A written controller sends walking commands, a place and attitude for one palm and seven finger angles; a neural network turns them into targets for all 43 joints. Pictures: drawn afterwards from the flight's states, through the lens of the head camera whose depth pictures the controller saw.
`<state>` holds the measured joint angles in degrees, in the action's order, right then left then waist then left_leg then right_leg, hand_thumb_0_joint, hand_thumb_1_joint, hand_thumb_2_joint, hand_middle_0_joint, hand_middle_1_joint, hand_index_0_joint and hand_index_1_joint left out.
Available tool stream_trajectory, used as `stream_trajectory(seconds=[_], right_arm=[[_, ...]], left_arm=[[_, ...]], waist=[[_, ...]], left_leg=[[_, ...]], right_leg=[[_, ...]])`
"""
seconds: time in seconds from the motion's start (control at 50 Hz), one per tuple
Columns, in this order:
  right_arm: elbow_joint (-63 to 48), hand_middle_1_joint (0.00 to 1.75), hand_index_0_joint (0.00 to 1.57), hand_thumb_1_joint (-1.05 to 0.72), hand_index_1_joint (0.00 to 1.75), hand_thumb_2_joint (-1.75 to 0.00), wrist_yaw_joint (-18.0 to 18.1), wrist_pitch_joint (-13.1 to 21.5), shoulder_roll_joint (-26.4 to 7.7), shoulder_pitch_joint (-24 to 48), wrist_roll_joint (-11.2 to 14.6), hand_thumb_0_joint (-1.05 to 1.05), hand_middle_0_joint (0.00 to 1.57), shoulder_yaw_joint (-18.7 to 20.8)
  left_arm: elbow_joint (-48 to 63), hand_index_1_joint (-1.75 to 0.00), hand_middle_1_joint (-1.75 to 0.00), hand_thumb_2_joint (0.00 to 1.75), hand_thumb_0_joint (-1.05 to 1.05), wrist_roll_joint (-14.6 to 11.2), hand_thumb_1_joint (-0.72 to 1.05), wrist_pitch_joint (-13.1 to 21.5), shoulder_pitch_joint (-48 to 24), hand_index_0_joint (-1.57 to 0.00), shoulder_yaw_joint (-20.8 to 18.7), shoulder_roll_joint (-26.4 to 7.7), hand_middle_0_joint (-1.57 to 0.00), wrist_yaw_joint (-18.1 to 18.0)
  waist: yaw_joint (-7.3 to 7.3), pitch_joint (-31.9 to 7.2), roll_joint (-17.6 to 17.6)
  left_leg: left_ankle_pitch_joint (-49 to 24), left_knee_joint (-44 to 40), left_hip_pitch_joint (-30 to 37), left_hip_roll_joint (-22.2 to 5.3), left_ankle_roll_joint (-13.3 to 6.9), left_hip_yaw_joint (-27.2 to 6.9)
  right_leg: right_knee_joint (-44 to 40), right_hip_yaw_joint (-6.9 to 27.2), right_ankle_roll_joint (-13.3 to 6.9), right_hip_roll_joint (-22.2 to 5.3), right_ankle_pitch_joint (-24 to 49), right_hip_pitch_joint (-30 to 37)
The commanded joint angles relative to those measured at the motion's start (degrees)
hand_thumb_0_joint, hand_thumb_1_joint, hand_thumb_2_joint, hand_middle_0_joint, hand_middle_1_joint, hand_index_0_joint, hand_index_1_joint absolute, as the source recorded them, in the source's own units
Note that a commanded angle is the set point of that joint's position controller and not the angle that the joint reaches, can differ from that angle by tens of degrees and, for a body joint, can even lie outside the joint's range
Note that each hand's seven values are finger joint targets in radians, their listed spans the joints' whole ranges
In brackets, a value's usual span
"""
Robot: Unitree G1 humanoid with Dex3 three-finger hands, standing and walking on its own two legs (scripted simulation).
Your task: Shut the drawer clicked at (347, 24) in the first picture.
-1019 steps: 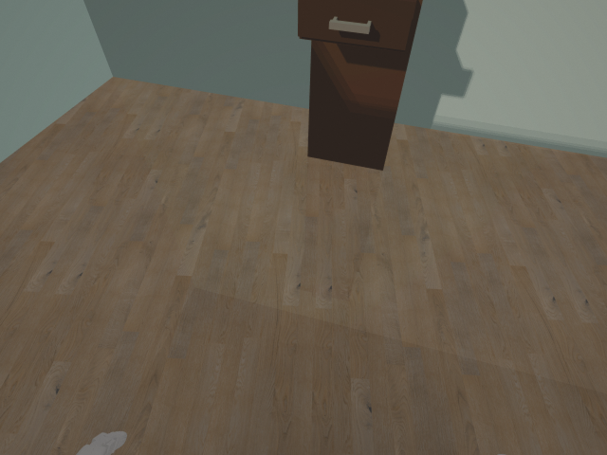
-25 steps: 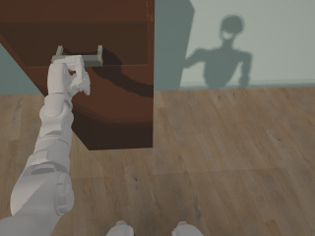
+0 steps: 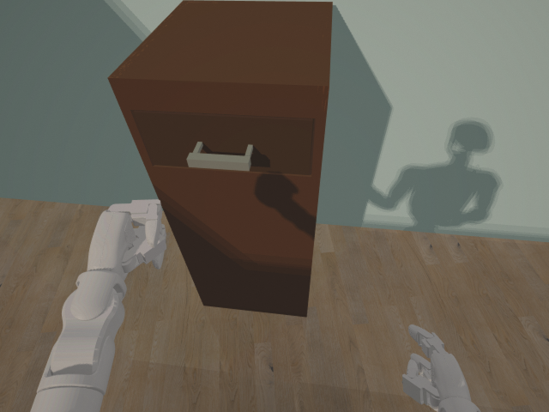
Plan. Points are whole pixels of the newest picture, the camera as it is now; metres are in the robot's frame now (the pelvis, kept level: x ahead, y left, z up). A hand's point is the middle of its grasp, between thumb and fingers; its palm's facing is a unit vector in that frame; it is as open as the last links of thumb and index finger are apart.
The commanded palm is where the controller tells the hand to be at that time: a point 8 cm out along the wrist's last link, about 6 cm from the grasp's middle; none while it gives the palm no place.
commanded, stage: draw the hand back to the body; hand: left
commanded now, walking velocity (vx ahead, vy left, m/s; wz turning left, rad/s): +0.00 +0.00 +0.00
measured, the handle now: (221, 154) +0.58 +0.16 +0.05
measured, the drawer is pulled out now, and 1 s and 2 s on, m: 0.00 0.00 0.00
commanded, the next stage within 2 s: step back with the hand held close in 0.76 s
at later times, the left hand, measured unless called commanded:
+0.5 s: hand (64, 304) +0.19 +0.23 +0.16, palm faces +0.33 -0.87 -0.38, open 3.3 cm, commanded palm +0.14 +0.28 +0.18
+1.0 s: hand (28, 299) +0.18 +0.25 +0.19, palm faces +0.39 -0.80 -0.46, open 3.3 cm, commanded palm +0.12 +0.28 +0.19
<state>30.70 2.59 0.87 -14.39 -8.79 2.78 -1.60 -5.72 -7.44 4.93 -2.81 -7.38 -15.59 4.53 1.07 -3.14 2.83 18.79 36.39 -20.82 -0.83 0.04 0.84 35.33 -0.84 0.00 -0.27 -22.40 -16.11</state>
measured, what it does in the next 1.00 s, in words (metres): stands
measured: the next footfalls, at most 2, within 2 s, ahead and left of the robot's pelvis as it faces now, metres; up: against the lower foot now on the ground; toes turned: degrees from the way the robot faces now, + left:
right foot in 1.94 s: -0.20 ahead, -0.03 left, +0.00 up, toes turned +0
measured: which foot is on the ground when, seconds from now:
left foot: down 0.00-1.00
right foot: down 0.00-1.00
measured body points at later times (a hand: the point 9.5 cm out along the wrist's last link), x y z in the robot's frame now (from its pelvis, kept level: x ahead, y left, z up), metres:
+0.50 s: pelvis -0.01 +0.01 +0.02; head -0.03 -0.02 +0.47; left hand +0.17 +0.28 +0.18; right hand +0.17 -0.22 -0.08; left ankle +0.00 +0.12 -0.73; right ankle -0.05 -0.12 -0.73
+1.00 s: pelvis -0.01 +0.01 +0.02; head -0.01 -0.02 +0.47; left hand +0.16 +0.29 +0.22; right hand +0.19 -0.21 -0.07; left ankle +0.00 +0.12 -0.73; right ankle -0.04 -0.12 -0.73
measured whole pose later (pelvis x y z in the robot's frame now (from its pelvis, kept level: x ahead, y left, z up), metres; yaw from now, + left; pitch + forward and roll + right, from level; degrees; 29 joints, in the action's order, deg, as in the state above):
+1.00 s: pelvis -0.01 +0.01 +0.02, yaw +0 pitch -3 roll -1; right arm 34.2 4.6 2.4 -13.0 -9.0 -0.3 -1.8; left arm 27.8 -3.1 8.1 29.4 -19.9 -21.2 -5.3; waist 2.6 1.3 3.9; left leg 13.4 25.6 -9.7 -1.1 -0.4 1.1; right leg 21.4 -0.7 0.4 0.2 -15.1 -3.7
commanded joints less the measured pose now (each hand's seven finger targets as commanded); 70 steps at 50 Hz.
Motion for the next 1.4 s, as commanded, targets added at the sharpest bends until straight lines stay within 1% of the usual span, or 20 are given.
stream_trajectory(seconds=[0.0, 0.12, 0.24, 0.3, 0.42, 0.5, 0.56, 0.62, 0.78, 0.8, 0.86, 0.88, 0.9, 0.92, 0.96, 1.02, 1.12, 1.2, 1.26, 1.38], right_arm=[[-6.5, 0.30, 0.20, -0.90, 0.30, -0.90, 1.2, 0.5, -5.6, 4.3, -0.6, 0.00, 0.20, 1.4], [-6.2, 0.30, 0.20, -0.90, 0.30, -0.90, 2.2, 1.9, -4.7, 7.0, -1.5, 0.00, 0.20, 0.5], [-5.3, 0.30, 0.20, -0.90, 0.30, -0.90, 1.8, 2.7, -4.7, 7.8, -2.0, 0.00, 0.20, 0.6], [-5.1, 0.30, 0.20, -0.90, 0.30, -0.90, 1.5, 2.9, -4.9, 8.2, -2.2, 0.00, 0.20, 1.0], [-5.6, 0.30, 0.20, -0.90, 0.30, -0.90, 1.3, 4.4, -4.4, 7.8, -2.5, 0.00, 0.20, 1.6], [-5.4, 0.30, 0.20, -0.90, 0.30, -0.90, 1.7, 5.7, -4.5, 7.4, -2.5, 0.00, 0.20, 2.0], [-5.3, 0.30, 0.20, -0.90, 0.30, -0.90, 2.0, 6.1, -4.3, 7.2, -2.3, 0.00, 0.20, 2.2], [-4.3, 0.30, 0.20, -0.90, 0.30, -0.90, 2.3, 6.5, -4.7, 6.6, -2.5, 0.00, 0.20, 2.2], [-4.2, 0.30, 0.20, -0.90, 0.30, -0.90, 3.1, 7.4, -4.6, 6.6, -3.1, 0.00, 0.20, 2.1], [-4.1, 0.30, 0.20, -0.90, 0.30, -0.90, 3.2, 7.5, -4.7, 6.6, -3.2, 0.00, 0.20, 2.0], [-4.1, 0.30, 0.20, -0.90, 0.30, -0.90, 2.9, 7.7, -4.3, 6.6, -3.3, 0.00, 0.20, 1.7], [-6.5, 0.30, 0.20, -0.90, 0.30, -0.90, 2.5, 6.0, -5.9, 6.3, -2.9, 0.00, 0.20, 2.1], [-5.4, 0.30, 0.20, -0.90, 0.30, -0.90, 2.7, 5.1, -5.0, 6.3, -3.1, 0.00, 0.20, 1.9], [-4.5, 0.30, 0.20, -0.90, 0.30, -0.90, 2.6, 4.3, -4.6, 6.4, -3.3, 0.00, 0.20, 2.2], [-5.8, 0.30, 0.20, -0.90, 0.30, -0.90, 1.9, 2.4, -5.2, 5.6, -3.2, 0.00, 0.20, 2.9], [-6.9, 0.30, 0.20, -0.90, 0.30, -0.90, 1.9, 0.6, -5.6, 5.5, -3.0, 0.00, 0.20, 3.8], [-9.7, 0.30, 0.20, -0.90, 0.30, -0.90, 2.1, -1.1, -5.2, 5.9, -2.3, 0.00, 0.20, 4.4], [-10.9, 0.30, 0.20, -0.90, 0.30, -0.90, 2.8, -1.2, -5.5, 5.7, -2.2, 0.00, 0.20, 4.6], [-10.6, 0.30, 0.20, -0.90, 0.30, -0.90, 2.9, -0.7, -5.4, 4.6, -2.1, 0.00, 0.20, 4.8], [-9.9, 0.30, 0.20, -0.90, 0.30, -0.90, 2.9, 0.9, -6.3, 4.2, -2.0, 0.00, 0.20, 5.2]], left_arm=[[16.0, -1.60, -1.60, 0.90, 0.00, 2.1, 0.90, 1.1, -9.0, -1.40, -3.9, -10.0, -1.40, -6.3], [26.9, -1.60, -1.60, 0.90, 0.00, 3.4, 0.90, 1.8, -6.0, -1.40, -4.7, -11.1, -1.40, -9.7], [29.4, -1.60, -1.60, 0.90, 0.00, 3.3, 0.90, 2.0, 7.5, -1.40, -7.2, -11.0, -1.40, -10.2], [30.9, -1.60, -1.60, 0.90, 0.00, 3.2, 0.90, 2.3, 13.8, -1.40, -9.3, -11.7, -1.40, -9.8], [41.1, -1.60, -1.60, 0.90, 0.00, 3.2, 0.90, 4.0, 21.9, -1.40, -12.9, -13.2, -1.40, -10.0], [43.7, -1.60, -1.60, 0.90, 0.00, 3.2, 0.90, 4.3, 27.8, -1.40, -15.7, -14.5, -1.40, -10.6], [45.4, -1.60, -1.60, 0.90, 0.00, 3.1, 0.90, 4.6, 30.7, -1.40, -16.3, -13.9, -1.40, -10.7], [42.3, -1.60, -1.60, 0.90, 0.00, 3.4, 0.90, 4.3, 27.5, -1.40, -13.4, -11.3, -1.40, -10.5], [45.2, -1.60, -1.60, 0.90, 0.00, 3.8, 0.90, 4.6, 26.5, -1.40, -14.4, -12.7, -1.40, -11.4], [45.3, -1.60, -1.60, 0.90, 0.00, 4.0, 0.90, 4.3, 27.1, -1.40, -15.0, -13.7, -1.40, -11.5], [46.1, -1.60, -1.60, 0.90, 0.00, 3.8, 0.90, 4.0, 28.0, -1.40, -15.0, -13.1, -1.40, -11.5], [52.2, -1.60, -1.60, 0.90, 0.00, 3.8, 0.90, 6.8, 19.8, -1.40, -24.3, -22.6, -1.40, -11.8], [48.9, -1.60, -1.60, 0.90, 0.00, 3.8, 0.90, 7.6, 21.0, -1.40, -24.9, -22.5, -1.40, -11.7], [42.9, -1.60, -1.60, 0.90, 0.00, 3.8, 0.90, 6.8, 29.0, -1.40, -20.8, -16.9, -1.40, -11.0], [40.8, -1.60, -1.60, 0.90, 0.00, 4.0, 0.90, 5.9, 33.5, -1.40, -17.0, -12.7, -1.40, -10.1], [41.6, -1.60, -1.60, 0.90, 0.00, 4.0, 0.90, 6.1, 37.7, -1.40, -16.9, -12.6, -1.40, -9.8], [48.4, -1.60, -1.60, 0.90, 0.00, 3.4, 0.90, 6.7, 41.2, -1.40, -20.8, -16.9, -1.40, -10.5], [52.7, -1.60, -1.60, 0.90, 0.00, 3.2, 0.90, 7.2, 40.8, -1.40, -22.5, -19.2, -1.40, -11.5], [51.7, -1.60, -1.60, 0.90, 0.00, 3.4, 0.90, 7.6, 41.4, -1.40, -21.8, -17.9, -1.40, -11.9], [48.3, -1.60, -1.60, 0.90, 0.00, 4.0, 0.90, 9.2, 40.0, -1.40, -20.6, -15.7, -1.40, -12.1]], waist=[[-0.63, -7.6, -2.9], [0.03, -8.2, 1.8], [1.28, -2.7, -2.7], [1.86, -0.4, -2.3], [2.27, -2.1, 0.7], [2.79, 0.3, -0.5], [2.76, 1.9, 0.1], [1.46, 6.4, -1.8], [2.79, -0.7, 0.1], [3.09, -0.7, 2.1], [3.11, -0.3, 1.9], [0.49, 3.4, 1.1], [0.36, 4.2, 0.3], [0.14, 5.4, -3.9], [-0.27, 2.5, -4.4], [-0.22, -3.2, -0.6], [0.52, -9.6, -3.0], [0.64, -9.4, 0.9], [0.30, -7.3, 2.6], [-0.88, -1.4, 0.8]], left_leg=[[-14.8, -7.3, 13.3, 0.7, -2.2, 0.2], [-13.8, -11.9, 19.0, 0.4, -2.0, -0.8], [-14.3, -14.7, 18.5, 0.0, -1.9, -0.7], [-14.1, -15.2, 18.4, 0.1, -1.9, -0.3], [-15.7, -15.0, 19.5, 0.0, -1.8, 0.0], [-15.2, -14.7, 19.0, 0.0, -1.8, 0.2], [-14.0, -14.6, 18.8, -0.3, -1.8, 0.3], [-10.5, -15.1, 18.5, -0.1, -2.0, 0.1], [-14.3, -14.6, 20.5, 0.1, -2.2, -0.2], [-15.0, -14.4, 20.7, 0.1, -2.0, 0.0], [-17.7, -14.4, 20.0, 0.1, -1.8, -0.3], [-15.6, -12.6, 15.9, -0.6, -3.1, -1.5], [-15.3, -11.9, 14.9, -0.4, -2.9, -2.2], [-18.3, -11.2, 14.8, -0.7, -3.0, -2.0], [-23.7, -10.9, 15.6, -1.6, -2.9, -1.4], [-31.2, -11.1, 17.7, -2.6, -3.2, -0.9], [-35.1, -10.7, 16.3, -3.0, -3.1, -1.4], [-33.5, -11.2, 13.1, -3.5, -3.2, -2.3], [-29.0, -12.6, 10.9, -4.2, -3.4, -3.2], [-2.9, -17.3, -0.2, -4.9, -4.3, -5.5]], right_leg=[[-9.0, 0.1, -0.9, 0.5, 21.5, 2.2], [-12.5, -0.2, -1.4, 0.5, 17.1, 5.7], [-15.1, -0.7, -1.3, 0.7, 17.0, 7.6], [-17.0, -0.4, -1.2, 0.8, 16.6, 7.5], [-17.1, -0.3, -1.2, 0.4, 17.7, 9.2], [-18.4, -0.1, -1.1, 0.7, 17.3, 8.1], [-18.5, 0.1, -1.1, 0.7, 15.9, 7.1], [-20.0, 0.0, -0.8, 0.7, 12.0, 4.1], [-18.0, 0.3, -1.1, 0.2, 15.9, 8.6], [-18.1, 0.6, -1.2, 0.2, 16.8, 8.9], [-17.2, 0.1, -1.3, 0.3, 19.9, 9.8], [-19.7, 5.4, -1.0, -2.4, 24.3, 4.8], [-19.8, 5.6, -1.4, -3.6, 26.5, 4.7], [-19.1, 4.8, -1.0, -3.9, 29.5, 3.7], [-17.2, 2.9, -0.1, -3.8, 30.7, 4.2], [-14.7, 1.6, 0.7, -3.4, 31.7, 5.4], [-11.3, 1.0, 1.2, -2.9, 34.6, 8.1], [-9.3, 1.4, 1.3, -2.3, 32.7, 8.0], [-8.6, 1.4, 1.4, -1.6, 27.1, 6.5], [-9.8, 2.8, 1.0, -1.1, 14.0, 6.8]])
